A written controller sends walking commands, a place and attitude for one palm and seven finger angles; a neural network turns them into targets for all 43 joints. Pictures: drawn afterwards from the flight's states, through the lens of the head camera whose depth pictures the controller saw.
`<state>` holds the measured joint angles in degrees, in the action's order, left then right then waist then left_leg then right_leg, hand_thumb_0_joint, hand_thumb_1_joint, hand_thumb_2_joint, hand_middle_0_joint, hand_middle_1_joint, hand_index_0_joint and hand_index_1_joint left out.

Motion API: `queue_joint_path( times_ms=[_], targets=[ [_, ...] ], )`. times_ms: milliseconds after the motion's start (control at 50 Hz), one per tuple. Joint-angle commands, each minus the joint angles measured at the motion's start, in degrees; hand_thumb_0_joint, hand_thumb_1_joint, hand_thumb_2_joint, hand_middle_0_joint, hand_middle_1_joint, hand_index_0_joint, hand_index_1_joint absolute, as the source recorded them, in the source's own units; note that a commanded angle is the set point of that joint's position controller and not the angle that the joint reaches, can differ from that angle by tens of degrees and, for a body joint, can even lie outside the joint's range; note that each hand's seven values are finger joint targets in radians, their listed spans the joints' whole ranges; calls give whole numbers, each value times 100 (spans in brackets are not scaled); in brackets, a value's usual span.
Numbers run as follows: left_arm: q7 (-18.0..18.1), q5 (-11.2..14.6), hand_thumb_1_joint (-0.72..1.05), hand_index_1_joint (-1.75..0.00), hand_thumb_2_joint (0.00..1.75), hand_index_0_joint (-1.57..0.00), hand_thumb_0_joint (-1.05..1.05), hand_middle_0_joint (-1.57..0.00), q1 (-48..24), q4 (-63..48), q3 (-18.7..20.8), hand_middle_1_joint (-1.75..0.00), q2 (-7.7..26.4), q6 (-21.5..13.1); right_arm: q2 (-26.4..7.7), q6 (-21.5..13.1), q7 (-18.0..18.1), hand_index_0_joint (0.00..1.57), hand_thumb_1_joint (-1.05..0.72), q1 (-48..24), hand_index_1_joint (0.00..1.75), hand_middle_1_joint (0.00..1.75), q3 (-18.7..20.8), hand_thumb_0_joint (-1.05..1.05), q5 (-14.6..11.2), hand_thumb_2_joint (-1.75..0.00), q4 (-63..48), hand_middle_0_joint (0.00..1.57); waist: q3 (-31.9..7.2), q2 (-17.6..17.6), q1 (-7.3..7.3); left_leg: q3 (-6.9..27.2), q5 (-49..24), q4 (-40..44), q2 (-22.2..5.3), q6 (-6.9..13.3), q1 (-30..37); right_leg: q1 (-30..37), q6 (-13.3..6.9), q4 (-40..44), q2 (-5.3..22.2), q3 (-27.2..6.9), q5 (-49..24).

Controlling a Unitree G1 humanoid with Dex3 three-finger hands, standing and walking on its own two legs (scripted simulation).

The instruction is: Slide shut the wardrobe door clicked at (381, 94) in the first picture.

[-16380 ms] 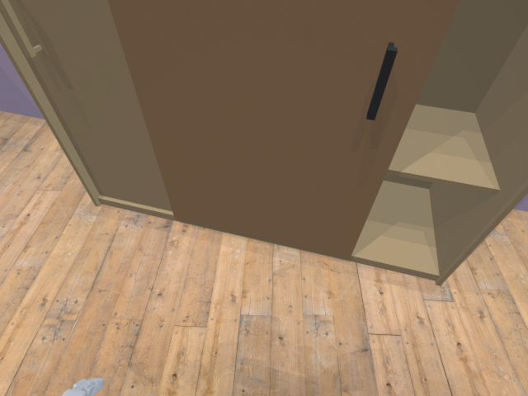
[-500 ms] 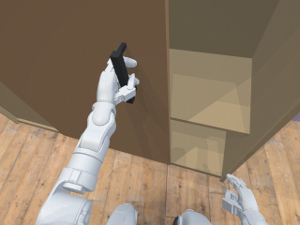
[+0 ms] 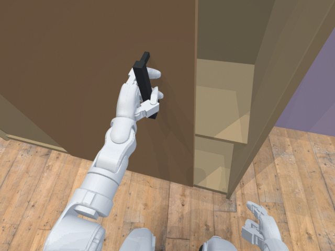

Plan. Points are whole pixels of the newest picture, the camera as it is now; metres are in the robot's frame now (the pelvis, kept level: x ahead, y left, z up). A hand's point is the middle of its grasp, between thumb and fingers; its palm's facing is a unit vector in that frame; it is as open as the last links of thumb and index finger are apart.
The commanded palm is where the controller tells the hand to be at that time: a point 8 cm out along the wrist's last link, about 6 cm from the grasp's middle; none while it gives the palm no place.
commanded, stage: step sideways, sliding the door along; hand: left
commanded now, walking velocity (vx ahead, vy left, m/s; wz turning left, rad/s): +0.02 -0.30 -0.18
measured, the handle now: (149, 88) +0.45 +0.11 +0.11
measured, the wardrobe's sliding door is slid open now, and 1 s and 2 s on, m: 0.19 0.00 0.00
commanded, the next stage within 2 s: stop walking and hold the door there in 0.96 s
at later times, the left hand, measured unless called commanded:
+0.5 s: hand (231, 117) +0.37 -0.08 +0.11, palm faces -0.03 -0.99 -0.15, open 6.0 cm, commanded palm +0.35 -0.10 +0.12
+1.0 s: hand (244, 113) +0.38 -0.11 +0.11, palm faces +0.31 -0.94 -0.13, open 6.1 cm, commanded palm +0.34 -0.14 +0.12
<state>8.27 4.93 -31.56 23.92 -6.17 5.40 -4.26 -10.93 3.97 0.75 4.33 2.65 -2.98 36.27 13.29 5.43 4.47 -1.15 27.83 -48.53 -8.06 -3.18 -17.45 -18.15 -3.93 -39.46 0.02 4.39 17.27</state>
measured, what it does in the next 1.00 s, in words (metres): steps to the right: left foot, then right foot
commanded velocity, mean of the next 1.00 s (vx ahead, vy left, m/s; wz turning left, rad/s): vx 0.17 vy -0.28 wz -0.10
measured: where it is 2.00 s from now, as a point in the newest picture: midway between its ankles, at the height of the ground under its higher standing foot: outside the picture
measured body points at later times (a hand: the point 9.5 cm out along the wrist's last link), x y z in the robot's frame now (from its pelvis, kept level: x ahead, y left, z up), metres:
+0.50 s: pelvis -0.03 -0.14 +0.00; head +0.02 -0.17 +0.45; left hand +0.37 -0.03 +0.12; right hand +0.13 -0.36 -0.13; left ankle +0.00 +0.00 -0.72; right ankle +0.01 -0.20 -0.72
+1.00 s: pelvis -0.04 -0.31 +0.00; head +0.02 -0.32 +0.45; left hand +0.36 -0.06 +0.12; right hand +0.10 -0.57 -0.12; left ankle -0.01 -0.16 -0.72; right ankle -0.01 -0.41 -0.68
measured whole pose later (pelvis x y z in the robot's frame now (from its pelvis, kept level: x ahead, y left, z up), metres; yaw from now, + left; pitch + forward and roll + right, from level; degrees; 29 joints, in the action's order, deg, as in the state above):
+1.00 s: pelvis -0.04 -0.31 +0.00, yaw -4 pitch -4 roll +2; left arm 10.7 8.5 -33.4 31.5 6.9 17.7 -2.9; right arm -14.1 2.9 0.8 10.0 3.7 -3.8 38.7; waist 12.4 0.1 5.6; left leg -6.3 15.6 -35.0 -5.2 -1.6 -13.3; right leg -24.7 -1.3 -56.3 -0.8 0.5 22.6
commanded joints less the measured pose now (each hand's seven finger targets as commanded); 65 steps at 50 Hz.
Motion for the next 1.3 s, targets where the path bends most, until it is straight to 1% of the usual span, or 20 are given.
queue_joint_path(
  times_ms=[0, 40, 60, 120, 260, 320, 380, 440, 480, 540, 700, 760, 780, 880, 920, 1040, 1060, 1120, 1180, 1280],
  targets=[
    [-457, -277, 90, -140, 90, -45, 0, -45, -3023, -2173, -1416, -140, -799, -702, -309, -400, 147, 20, -90, -252, 30, 30, 114, 0, 85, -90, -703, 20, -3258, -1584, -713, -344, -761, 1635, 372, 152, 329, 2056, -464, 464, 1127, -1700, -5660],
    [-535, -131, 90, -140, 90, -45, 0, -45, -3010, -2087, -1527, -140, -896, -751, -542, -310, 136, 20, -90, -152, 30, 30, 251, 0, 84, -90, -759, 20, -3514, -765, -718, -104, -3398, 2720, -499, 405, 2397, 545, 62, -373, 593, -1043, -3362],
    [-622, -53, 90, -140, 90, -45, 0, -45, -2991, -1905, -1605, -140, -1055, -706, -800, -266, 54, 20, -90, -219, 30, 30, 365, 0, 81, -90, -869, 20, -3499, 300, -638, 1096, -4746, 2529, -1801, 1100, 2977, -644, 378, -1265, 149, -731, -495],
    [-731, -131, 90, -140, 90, -45, 0, -45, -3132, -1395, -1626, -140, -1205, -678, -736, -157, -143, 20, -90, -246, 30, 30, 236, 0, 60, -90, -822, 20, -2760, 482, -609, 1200, -4125, 2495, -2243, 1620, 2335, -1496, 367, -2563, 386, -1038, 946],
    [-640, -251, 90, -140, 90, -45, 0, -45, -3288, -1082, -1491, -140, -1215, -599, -583, -93, -49, 20, -90, -240, 30, 30, 117, 0, -133, -90, -1028, 20, -2797, 196, -545, -513, -2334, 1035, -923, 560, 1130, 855, 266, 897, -26, -34, -417],
    [-431, -310, 90, -140, 90, -45, 0, -45, -3118, -727, -970, -140, -468, -483, -423, -180, 126, 20, -90, -169, 30, 30, 147, 0, -69, -90, -896, 20, -2567, -3491, -348, -238, 851, -1596, 523, 102, -1010, 1542, -770, 2099, 1436, -3181, -2391],
    [-364, -273, 90, -140, 90, -45, 0, -45, -3553, -1459, -1412, -140, -1008, -684, -286, -356, 136, 20, -90, -80, 30, 30, 91, 0, 58, -90, -603, 20, -3055, -2031, -600, -192, 315, -523, 470, 118, -627, 2110, -834, 1032, 1104, -2002, -4606],
    [-418, -259, 90, -140, 90, -45, 0, -45, -3428, -1224, -1423, -140, -894, -788, -466, -188, 182, 20, -90, 121, 30, 30, 162, 0, 83, -90, -535, 20, -3260, -1272, -762, -678, -2323, 2895, 360, 137, 1406, 1288, -390, 15, 724, -1272, -3715],
    [-604, -46, 90, -140, 90, -45, 0, -45, -3396, -1034, -1592, -140, -1118, -758, -884, -214, 80, 20, -90, 62, 30, 30, 351, 0, 62, -90, -708, 20, -3233, 494, -642, 1467, -4546, 2670, -1993, 1266, 3349, -1335, 257, -1727, 10, -724, 419],
    [-708, -113, 90, -140, 90, -45, 0, -45, -3362, -721, -1605, -140, -1177, -720, -778, -183, -43, 20, -90, 5, 30, 30, 169, 0, 79, -90, -588, 20, -2461, -33, -607, 1641, -3952, 2705, -2432, 1776, 2452, -2028, 314, -2963, 483, -1273, 805],
    [-532, -110, 90, -140, 90, -45, 0, -45, -3349, -537, -958, -140, -743, -568, -763, -308, -22, 20, -90, 152, 30, 30, 110, 0, -177, -90, -790, 20, -2682, 648, -603, -612, -1697, 1555, -878, 590, 1127, 677, 345, 540, -171, 224, -79],
    [-362, -170, 90, -140, 90, -45, 0, -45, -3134, -266, -315, -140, 174, -455, -506, -397, 107, 20, -90, 162, 30, 30, 110, 0, -164, -90, -749, 20, -2619, -3419, -396, -618, 773, -1335, 623, 132, -1223, 1781, -521, 2275, 1232, -2719, -1134],
    [-307, -145, 90, -140, 90, -45, 0, -45, -3236, -496, -87, -140, 478, -461, -740, -464, 170, 20, -90, 160, 30, 30, 196, 0, -78, -90, -580, 20, -2681, -3789, -262, -1, 921, -2249, 553, 169, -1366, 1850, -836, 2201, 1505, -3324, -1816],
    [-240, -76, 90, -140, 90, -45, 0, -45, -3007, -1356, -197, -140, 366, -666, -759, -349, 179, 20, -90, 454, 30, 30, 125, 0, 12, -90, -366, 20, -3179, -827, -740, -603, -2454, 3145, 290, 293, 1636, 1212, -263, -738, 696, -981, -3821],
    [-349, 93, 90, -140, 90, -45, 0, -45, -2911, -1611, -261, -140, 251, -637, -1040, -287, -4, 20, -90, 165, 30, 30, 271, 0, -58, -90, -653, 20, -3186, 1068, -557, 1971, -4818, 2656, -2161, 1393, 3269, -1490, 320, -2458, 84, -794, 1117],
    [-393, -58, 90, -140, 90, -45, 0, -45, -2336, -1687, -352, -140, 106, -493, -908, -613, -39, 20, -90, 193, 30, 30, 218, 0, -128, -90, -598, 20, -2502, 1132, -570, -152, -3828, 2431, -1213, 1145, 2096, -760, 363, -1195, 407, -347, 510],
    [-29, -285, 90, -140, 90, -45, 0, -45, -1340, 192, 3522, -140, 4380, -417, -1525, -533, 100, 20, -90, 562, 30, 30, 400, 0, -68, -90, -71, 20, -2716, 1086, -342, -539, -3454, 2354, -1123, 953, 1974, -402, 465, -904, 125, -69, 516],
    [-276, -386, 90, -140, 90, -45, 0, -45, -1242, -320, 2145, -140, 2949, -559, -1198, -671, 143, 20, -90, 431, 30, 30, 215, 0, -136, -90, -484, 20, -2462, -150, -432, -932, -1396, 762, -77, 391, 762, 1197, 467, 1523, 66, -220, -1160],
    [-142, -361, 90, -140, 90, -45, 0, -45, -561, -151, 3430, -140, 4298, -576, -1137, -879, 292, 20, -90, 308, 30, 30, 194, 0, -72, -90, -422, 20, -2776, -2286, -232, -44, 563, -1099, 674, 187, -767, 1886, -271, 2170, 1794, -3089, -3327],
    [-8, -437, 90, -140, 90, -45, 0, -45, -109, -155, 3674, -140, 4132, -659, -1123, -884, 386, 20, -90, 252, 30, 30, 72, 0, -12, -90, -329, 20, -3166, -1700, -352, -60, -59, 1001, 720, 251, -235, 2200, -326, 1260, 1745, -1880, -4932]
  ],
)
